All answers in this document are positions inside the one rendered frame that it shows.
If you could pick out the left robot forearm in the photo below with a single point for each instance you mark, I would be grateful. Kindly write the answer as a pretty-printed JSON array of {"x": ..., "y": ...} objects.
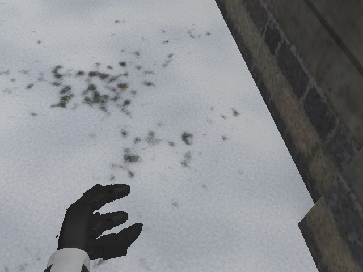
[{"x": 69, "y": 260}]

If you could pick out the left robot hand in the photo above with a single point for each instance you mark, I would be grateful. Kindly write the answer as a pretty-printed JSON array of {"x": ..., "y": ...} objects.
[{"x": 81, "y": 228}]

